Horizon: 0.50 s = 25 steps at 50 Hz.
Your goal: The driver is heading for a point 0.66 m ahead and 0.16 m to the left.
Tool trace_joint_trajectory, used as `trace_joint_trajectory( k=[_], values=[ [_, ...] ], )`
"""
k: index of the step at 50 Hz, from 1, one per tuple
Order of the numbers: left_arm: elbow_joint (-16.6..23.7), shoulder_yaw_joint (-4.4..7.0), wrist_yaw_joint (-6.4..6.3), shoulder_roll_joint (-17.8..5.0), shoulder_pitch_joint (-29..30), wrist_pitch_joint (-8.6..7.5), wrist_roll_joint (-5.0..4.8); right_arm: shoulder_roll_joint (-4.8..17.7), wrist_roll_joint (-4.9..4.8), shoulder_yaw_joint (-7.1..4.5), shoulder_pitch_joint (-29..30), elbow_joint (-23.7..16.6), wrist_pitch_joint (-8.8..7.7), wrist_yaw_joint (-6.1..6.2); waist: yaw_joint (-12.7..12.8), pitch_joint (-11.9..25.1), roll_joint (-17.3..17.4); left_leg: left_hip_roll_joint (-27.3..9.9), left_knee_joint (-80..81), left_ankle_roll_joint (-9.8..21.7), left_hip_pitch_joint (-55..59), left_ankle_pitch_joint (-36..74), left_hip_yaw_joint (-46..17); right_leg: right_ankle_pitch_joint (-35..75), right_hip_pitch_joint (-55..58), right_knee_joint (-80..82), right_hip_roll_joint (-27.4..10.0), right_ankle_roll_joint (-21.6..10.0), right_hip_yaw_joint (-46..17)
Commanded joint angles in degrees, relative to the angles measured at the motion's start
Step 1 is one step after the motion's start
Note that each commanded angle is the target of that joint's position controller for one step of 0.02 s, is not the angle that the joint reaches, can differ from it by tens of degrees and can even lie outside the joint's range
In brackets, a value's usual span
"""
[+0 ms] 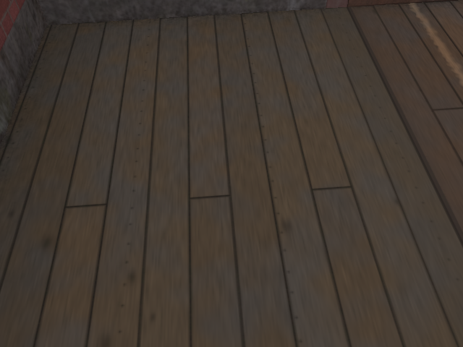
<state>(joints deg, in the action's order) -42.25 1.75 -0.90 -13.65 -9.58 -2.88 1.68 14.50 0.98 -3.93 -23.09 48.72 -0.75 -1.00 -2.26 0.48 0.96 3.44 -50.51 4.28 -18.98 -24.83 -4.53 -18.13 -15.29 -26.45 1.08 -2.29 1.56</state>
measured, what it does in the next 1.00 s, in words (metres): walks ahead, turning left: left foot, then right foot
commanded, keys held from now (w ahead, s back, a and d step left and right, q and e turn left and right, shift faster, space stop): w+q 0.72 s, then w+e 0.06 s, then no key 0.22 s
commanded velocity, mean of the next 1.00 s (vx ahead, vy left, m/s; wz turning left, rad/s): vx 0.45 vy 0.00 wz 0.47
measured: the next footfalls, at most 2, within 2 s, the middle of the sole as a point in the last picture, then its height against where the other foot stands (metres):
left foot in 0.42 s outside the picture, level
right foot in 0.90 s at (194, 283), level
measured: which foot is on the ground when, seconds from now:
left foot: up 0.00-0.40, down 0.42-0.92, up 0.94-1.00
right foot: down 0.00-0.42, up 0.44-0.88, down 0.90-1.00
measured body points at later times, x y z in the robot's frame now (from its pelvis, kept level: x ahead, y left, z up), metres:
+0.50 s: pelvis +0.26 +0.07 -0.02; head +0.29 +0.09 +0.43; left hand +0.21 +0.33 -0.15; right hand +0.49 -0.13 -0.12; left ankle +0.29 +0.13 -0.74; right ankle +0.12 -0.10 -0.63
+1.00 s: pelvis +0.54 +0.15 -0.01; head +0.59 +0.16 +0.44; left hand +0.57 +0.44 -0.12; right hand +0.68 -0.10 -0.15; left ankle +0.35 +0.16 -0.64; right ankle +0.67 +0.12 -0.74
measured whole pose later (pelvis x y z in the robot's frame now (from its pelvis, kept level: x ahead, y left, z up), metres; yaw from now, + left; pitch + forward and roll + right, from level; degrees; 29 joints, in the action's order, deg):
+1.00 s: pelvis +0.54 +0.15 -0.01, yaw +30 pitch +0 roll +0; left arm -45.3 0.6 1.0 -14.1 -6.2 -4.4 0.9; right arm 16.5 0.3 -2.8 -20.0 52.4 -2.6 1.3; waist -2.8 -5.5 0.9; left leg 8.2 -65.0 2.5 -13.7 -26.7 -6.8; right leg -6.8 -23.6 -30.3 1.3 -3.4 3.7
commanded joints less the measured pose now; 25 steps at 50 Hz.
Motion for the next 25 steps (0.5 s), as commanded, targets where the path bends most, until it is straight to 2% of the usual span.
trace_joint_trajectory(
  k=[1, 2, 3, 4, 5, 6, 8, 9, 12, 13, 14, 15, 16, 17, 18, 19, 20, 21, 22, 23, 24, 25],
  values=[
    [1.1, 1.83, -0.64, -6.3, -5.0, -1.77, -0.16, 4.6, 0.41, -1.09, 5.5, -5.7, -0.33, -1.16, 2.9, -3.6, -6.4, -4.9, -10.4, -0.4, -22.6, 6.8, -0.2, -6.3, 15.3, 18.7, -17.2, -4.2, -17.8],
    [0.3, 1.65, -0.66, -5.4, -5.6, -2.28, -0.09, 4.9, 0.94, -0.93, 5.2, -5.6, 0.28, -1.59, 2.7, -2.0, -7.1, -4.8, -12.5, -0.6, -21.8, 8.5, 1.0, -1.0, 16.2, 18.2, -15.4, -3.4, -13.9],
    [-0.4, 1.72, -0.36, -5.6, -7.0, -2.75, -0.26, 4.0, 1.15, -0.76, 5.5, -6.1, 0.70, -1.77, 2.4, -0.9, -7.4, -4.5, -13.7, -1.0, -22.1, 9.7, 1.3, 4.2, 17.0, 17.2, -15.3, -3.7, -11.4],
    [-1.2, 1.87, -0.17, -5.6, -8.1, -3.11, -0.66, 3.6, 1.18, -0.59, 7.1, -6.8, 1.02, -1.99, 2.4, -1.5, -7.4, -4.7, -14.5, -1.3, -23.4, 10.9, 1.4, 6.5, 16.7, 17.5, -15.1, -3.8, -9.4],
    [-1.4, 2.09, -0.33, -5.2, -8.3, -3.29, -1.03, 4.0, 0.68, -0.88, 8.8, -7.5, 0.96, -2.02, 2.6, -2.6, -6.8, -3.7, -13.8, -1.5, -25.2, 13.2, 1.1, 4.3, 15.6, 17.7, -14.9, -3.4, -7.4],
    [-1.8, 2.14, -0.47, -5.4, -9.2, -3.34, -1.09, 3.8, 0.77, -0.77, 10.8, -8.1, 1.06, -2.22, 2.9, -3.9, -7.2, -3.9, -13.2, -1.8, -26.6, 14.9, 0.9, 4.3, 14.9, 18.3, -15.1, -3.4, -6.1],
    [-2.7, 2.13, -0.75, -5.4, -10.9, -3.50, -1.03, 3.5, 1.15, -0.54, 14.4, -9.4, 1.39, -2.70, 3.0, -6.8, -7.3, -4.1, -11.2, -2.3, -28.7, 17.9, 0.8, 7.4, 12.6, 19.1, -15.1, -3.6, -2.8],
    [-1.9, 2.11, -0.47, -5.7, -9.8, -3.19, -0.53, 4.0, 0.78, -0.70, 16.6, -9.8, 1.30, -3.13, 3.1, -7.4, -7.4, -4.5, -8.2, -3.1, -27.7, 19.6, 1.9, 7.6, 11.1, 20.0, -14.7, -4.5, -1.1],
    [-2.4, 2.23, -0.41, -5.7, -10.6, -3.32, -0.83, 3.2, 1.36, -0.09, 21.2, -10.7, 1.08, -3.92, 3.9, -7.7, -5.7, -4.7, -0.1, -2.8, -24.6, 22.4, 5.1, 16.6, 12.0, 19.3, -14.1, -4.8, 4.3],
    [-3.1, 2.42, -0.57, -6.8, -11.5, -3.42, -0.70, 2.4, 1.91, 0.39, 23.1, -12.0, 1.09, -4.28, 3.7, -7.9, -6.8, -5.8, 2.2, -2.2, -23.4, 21.2, 6.0, 18.9, 12.5, 19.3, -16.0, -5.0, 4.5],
    [-3.7, 2.55, -0.68, -7.1, -12.1, -3.39, -0.78, 2.5, 1.97, 0.51, 24.5, -12.4, 1.11, -4.45, 4.1, -8.1, -5.8, -5.8, 4.4, -1.2, -22.8, 20.6, 7.3, 22.1, 14.3, 18.9, -16.3, -4.9, 5.8],
    [-4.5, 2.49, -0.84, -7.3, -12.6, -3.24, -0.42, 2.4, 2.13, 0.56, 25.3, -12.8, 1.10, -4.56, 4.4, -7.8, -6.0, -5.3, 7.3, 0.0, -21.2, 18.8, 9.5, 25.5, 16.5, 17.7, -16.2, -4.4, 7.8],
    [-5.0, 2.46, -0.77, -7.8, -12.1, -3.13, -0.40, 2.4, 2.19, 0.55, 24.5, -13.1, 1.15, -4.30, 3.3, -6.7, -6.4, -4.3, 10.0, 1.1, -17.2, 17.2, 10.9, 35.0, 17.0, 14.8, -16.5, -4.1, 9.4],
    [-5.2, 2.71, -0.90, -9.5, -11.0, -3.22, -0.67, 3.3, 2.20, 0.20, 22.6, -13.0, 1.30, -4.02, 1.8, -4.7, -8.4, -3.6, 11.1, 2.4, -10.7, 15.2, 11.4, 44.7, 15.7, 10.9, -17.8, -4.1, 9.9],
    [-5.4, 2.91, -0.85, -10.5, -10.3, -3.24, -1.07, 5.8, 2.24, -0.78, 20.1, -12.1, 1.33, -3.59, 0.4, -2.2, -7.9, -1.6, 11.5, 3.8, -5.4, 12.6, 11.8, 54.5, 15.9, 4.8, -17.5, -3.8, 10.6],
    [-6.1, 3.13, -0.47, -11.7, -12.3, -2.35, -0.87, 7.2, 2.29, -1.55, 16.1, -10.4, 1.06, -2.92, -0.7, 1.8, -4.7, 2.7, 13.1, 5.6, -0.9, 9.8, 15.2, 65.5, 19.1, -5.2, -16.0, -4.4, 11.6],
    [-5.9, 3.31, -0.44, -12.3, -12.1, -1.74, -1.14, 7.4, 2.55, -2.07, 8.0, -7.8, 0.37, -2.35, -4.3, 5.2, -3.5, 4.4, 19.9, 7.2, 9.7, 12.5, 14.2, 62.1, 15.3, -17.8, -14.5, -4.0, 12.3],
    [-5.3, 3.12, -0.25, -10.9, -12.0, -1.63, -0.41, 9.3, 2.67, -3.00, 0.5, -4.9, -0.03, -1.38, -7.0, 7.9, -0.9, -2.3, 20.9, 9.6, 24.4, 10.9, 3.7, 35.2, 0.5, -34.5, -11.7, -2.8, 11.4],
    [-1.4, 1.58, 0.99, -2.8, -15.2, -1.99, -0.55, 15.7, 2.51, -3.89, 3.7, -6.6, -0.10, -0.48, -0.1, 12.1, 11.7, -19.6, 21.4, 16.7, 37.9, 20.2, -25.0, -14.3, -22.0, -55.2, -2.6, 0.2, 7.9],
    [0.6, 2.02, 1.24, -6.8, -10.0, -2.87, -0.79, 16.3, 0.93, -4.35, 0.3, -7.4, -0.06, -0.12, -4.4, 16.6, 3.7, -22.8, 30.1, 19.1, 36.3, 24.4, -36.3, -9.9, -25.4, -57.6, -1.5, 0.5, -3.1],
    [0.9, 1.81, 1.37, -7.0, -6.1, -3.33, -1.51, 14.1, 0.39, -3.68, 2.6, -5.8, -0.39, 0.34, -3.0, 8.6, 0.6, -21.2, 31.6, 17.0, 30.5, 28.8, -26.2, -2.2, -27.7, -52.4, -5.2, 0.4, -4.5],
    [1.0, 1.41, 1.16, -6.5, -6.1, -3.70, -1.14, 11.3, 0.40, -3.01, 4.5, -5.1, -0.76, 0.68, -0.6, 4.0, -0.8, -18.8, 32.8, 15.3, 23.4, 33.3, -21.7, 0.3, -25.3, -47.4, -6.5, 0.6, -3.7]
  ],
)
